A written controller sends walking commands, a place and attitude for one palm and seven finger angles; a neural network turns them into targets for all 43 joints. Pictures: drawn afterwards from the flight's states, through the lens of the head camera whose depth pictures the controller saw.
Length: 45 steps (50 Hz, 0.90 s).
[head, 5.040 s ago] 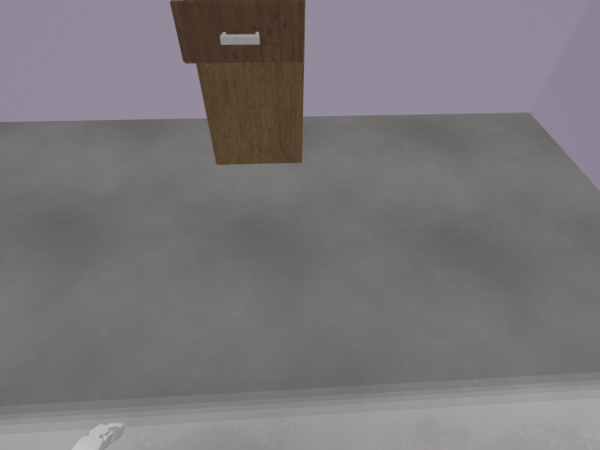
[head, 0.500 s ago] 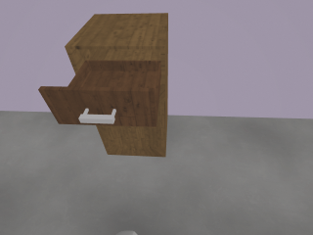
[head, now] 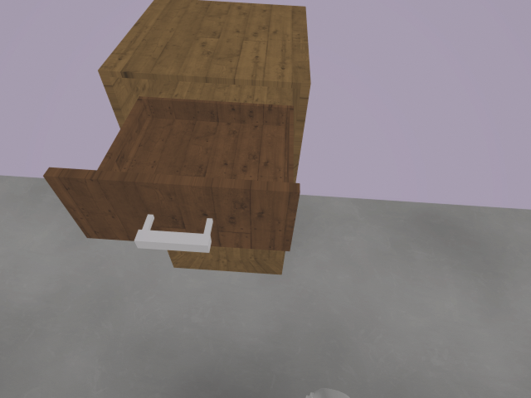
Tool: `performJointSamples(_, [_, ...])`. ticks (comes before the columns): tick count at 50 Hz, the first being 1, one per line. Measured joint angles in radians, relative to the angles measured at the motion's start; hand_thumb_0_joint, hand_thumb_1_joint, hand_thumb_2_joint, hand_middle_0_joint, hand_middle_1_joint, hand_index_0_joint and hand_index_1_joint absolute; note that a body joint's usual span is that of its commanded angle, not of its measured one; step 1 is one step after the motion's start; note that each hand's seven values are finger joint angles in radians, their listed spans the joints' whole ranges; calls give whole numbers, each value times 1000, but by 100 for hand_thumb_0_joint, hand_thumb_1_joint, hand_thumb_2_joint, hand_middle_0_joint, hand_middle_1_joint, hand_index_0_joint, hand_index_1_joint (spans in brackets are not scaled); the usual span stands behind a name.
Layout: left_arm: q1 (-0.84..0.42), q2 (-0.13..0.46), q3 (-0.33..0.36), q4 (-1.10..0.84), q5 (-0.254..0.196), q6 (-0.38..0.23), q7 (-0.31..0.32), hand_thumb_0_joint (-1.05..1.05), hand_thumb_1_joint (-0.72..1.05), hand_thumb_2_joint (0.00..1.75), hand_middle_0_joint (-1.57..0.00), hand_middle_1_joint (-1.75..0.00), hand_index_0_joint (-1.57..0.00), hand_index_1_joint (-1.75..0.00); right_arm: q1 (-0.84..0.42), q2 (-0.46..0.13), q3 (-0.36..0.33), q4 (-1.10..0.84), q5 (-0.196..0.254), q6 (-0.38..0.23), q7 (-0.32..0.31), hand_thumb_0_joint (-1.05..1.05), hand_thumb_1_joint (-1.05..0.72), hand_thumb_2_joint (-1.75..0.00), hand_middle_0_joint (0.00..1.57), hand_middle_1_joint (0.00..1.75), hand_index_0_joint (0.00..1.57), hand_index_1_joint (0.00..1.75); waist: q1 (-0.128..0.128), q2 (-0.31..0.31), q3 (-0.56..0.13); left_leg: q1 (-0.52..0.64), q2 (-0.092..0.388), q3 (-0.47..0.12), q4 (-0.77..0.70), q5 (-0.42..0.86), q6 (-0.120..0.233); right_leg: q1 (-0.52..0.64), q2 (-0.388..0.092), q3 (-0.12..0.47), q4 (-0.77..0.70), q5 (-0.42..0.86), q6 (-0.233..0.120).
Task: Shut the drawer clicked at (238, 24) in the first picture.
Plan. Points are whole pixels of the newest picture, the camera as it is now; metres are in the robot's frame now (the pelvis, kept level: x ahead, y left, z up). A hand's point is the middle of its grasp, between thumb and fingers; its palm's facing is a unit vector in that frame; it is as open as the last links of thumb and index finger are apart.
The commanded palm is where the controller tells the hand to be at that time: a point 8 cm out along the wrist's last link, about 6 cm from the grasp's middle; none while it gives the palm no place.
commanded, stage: take the last steps up to it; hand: left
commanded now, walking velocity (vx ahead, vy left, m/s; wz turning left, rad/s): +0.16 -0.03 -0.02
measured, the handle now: (176, 231) +0.37 +0.19 +0.00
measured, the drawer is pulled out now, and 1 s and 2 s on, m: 0.30 0.30 0.30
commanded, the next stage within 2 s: come to a stop and stand still in 0.06 s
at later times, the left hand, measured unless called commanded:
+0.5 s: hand (182, 396) +0.15 +0.15 -0.16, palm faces +0.05 -0.97 -0.24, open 7.2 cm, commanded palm none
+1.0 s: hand out of the picture -0.03 +0.20 -0.17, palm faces +0.04 -0.97 -0.22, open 7.4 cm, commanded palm none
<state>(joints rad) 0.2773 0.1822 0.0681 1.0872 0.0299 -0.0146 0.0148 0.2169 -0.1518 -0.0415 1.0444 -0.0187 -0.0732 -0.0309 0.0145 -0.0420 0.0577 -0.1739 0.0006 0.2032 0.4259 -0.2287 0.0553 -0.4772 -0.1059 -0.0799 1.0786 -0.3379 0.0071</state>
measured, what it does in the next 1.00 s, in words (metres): steps on the spot: right foot, then left foot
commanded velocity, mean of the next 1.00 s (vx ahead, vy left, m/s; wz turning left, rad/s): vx -0.04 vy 0.04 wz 0.00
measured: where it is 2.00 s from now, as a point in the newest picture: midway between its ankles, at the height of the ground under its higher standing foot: outside the picture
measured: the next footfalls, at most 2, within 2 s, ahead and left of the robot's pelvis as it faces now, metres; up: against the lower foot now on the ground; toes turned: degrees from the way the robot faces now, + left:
right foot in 0.22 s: +0.17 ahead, -0.13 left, +0.00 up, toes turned -7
left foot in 0.66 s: +0.06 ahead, +0.13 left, +0.00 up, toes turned +3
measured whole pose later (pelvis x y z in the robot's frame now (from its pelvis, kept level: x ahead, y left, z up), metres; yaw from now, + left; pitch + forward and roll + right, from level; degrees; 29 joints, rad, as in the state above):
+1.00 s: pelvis -0.01 +0.02 +0.00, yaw -1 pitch +0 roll +1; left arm 0.31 0.15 0.02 1.13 0.02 0.02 0.04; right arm 0.20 -0.16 -0.03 1.08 0.00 0.00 -0.04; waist 0.02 0.00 0.04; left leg -0.23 -0.02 0.09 0.45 -0.21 0.03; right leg -0.16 -0.02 -0.02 0.48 -0.31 -0.01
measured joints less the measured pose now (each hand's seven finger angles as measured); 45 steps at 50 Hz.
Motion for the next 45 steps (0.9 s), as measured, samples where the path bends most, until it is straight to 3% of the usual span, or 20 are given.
performJointSamples(6, [-113, 2, -3, -70, 0, 8, -5, 0, 91, 90, -20, -30, -20, -30, 84, 7, 7, 53, -9, 24, 7, -1, -93, -90, 20, 30, 20, 30, -26, 22, -15, 77, -12, 0, -47, -21, -13, 13, -3, -1, -257, 45, 6])
performJointSamples(9, [-142, -10, -8, -87, 1, 7, -8, 0, 91, 90, -20, -30, -20, -30, 117, 10, 6, 74, -12, 37, 11, 0, -92, -90, 20, 30, 20, 30, -46, 42, -13, 93, -2, -1, -19, -60, -29, 66, 7, -5, -375, 53, 2])
performJointSamples(11, [-148, -15, -14, -94, 2, -3, -8, 0, 91, 90, -20, -30, -20, -30, 140, 16, 9, 89, -10, 44, 10, 0, -92, -90, 20, 30, 20, 30, -53, 45, -12, 91, 8, -2, 33, -103, -47, 130, 18, -9, -486, 123, 0])
performJointSamples(13, [-155, -33, -24, -84, 1, -22, 1, 0, 91, 90, -20, -30, -20, -30, 141, 12, 12, 105, -2, 56, 9, 0, -92, -90, 20, 30, 20, 30, -57, 74, 0, 67, 39, -23, 114, -160, -63, 144, 45, -24, -489, 135, -40])
performJointSamples(15, [-160, -50, -42, -76, -5, -26, 4, 0, 91, 90, -20, -30, -20, -30, 131, 11, 12, 105, 6, 72, 4, 0, -92, -90, 20, 30, 20, 30, -71, 92, 14, 21, 46, -68, 201, -250, -73, 159, 58, -46, -495, 114, -57])
performJointSamples(19, [-168, -71, -42, -68, -12, -14, 24, -1, 92, 90, -20, -30, -20, -30, 92, 17, 6, 92, 18, 98, -6, 0, -91, -90, 20, 30, 20, 30, -57, 72, 36, -83, 34, -127, 371, -312, -86, 180, 55, -56, -545, 134, -68])
performJointSamples(25, [-175, -47, -22, -80, 1, 16, 32, -2, 93, 90, -21, -30, -21, -30, 20, -10, -16, 41, 11, 126, -1, 0, -91, -90, 20, 30, 19, 30, -22, 56, 45, -177, 24, -169, 485, -262, -101, 166, 39, -55, -585, 180, -57])
performJointSamples(29, [-150, -18, -11, -76, 9, 34, 28, -1, 92, 90, -21, -30, -21, -30, -17, -30, -22, 3, 9, 121, 6, 0, -92, -90, 20, 30, 19, 30, -5, 45, 38, -149, 24, -170, 399, -233, -98, 143, 29, -43, -594, 211, -39])
performJointSamples(33, [-110, 14, -1, -63, 2, 55, 24, 0, 91, 90, -21, -30, -20, -30, -16, -36, -17, -22, 7, 95, 9, 0, -92, -90, 20, 30, 19, 30, 1, 29, 11, -40, 25, -163, 135, -118, -78, 98, 23, -33, -548, 212, -12])
performJointSamples(36, [-82, 35, 7, -46, -4, 79, 22, 0, 91, 90, -20, -30, -20, -30, 0, -12, -5, -21, -4, 98, 8, 0, -92, -90, 20, 30, 19, 30, 4, -3, -2, -38, 6, -152, 116, -76, -46, 60, 38, 32, -419, 20, -2])
performJointSamples(41, [-22, 35, 4, -28, 1, 75, 15, 0, 91, 90, -20, -30, -20, -30, 16, 12, 15, 6, -5, 106, -4, 0, -92, -90, 20, 30, 20, 30, 20, -6, -36, -22, -7, -146, 14, -2, -27, 59, 78, 86, -187, -26, 7])
performJointSamples(45, [22, 15, -18, 0, -3, 64, 18, 0, 91, 90, -20, -30, -20, -30, 0, 6, 15, 19, -1, 95, -7, 1, -93, -90, 20, 30, 20, 30, 21, -4, -36, -28, -25, -122, -15, 21, -18, 173, 67, 69, -310, -71, 18])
